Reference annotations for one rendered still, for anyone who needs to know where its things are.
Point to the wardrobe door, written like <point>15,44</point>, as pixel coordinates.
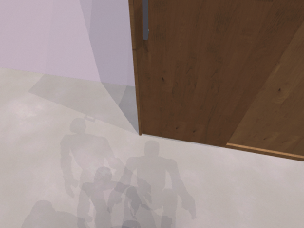
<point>275,119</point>
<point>205,61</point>

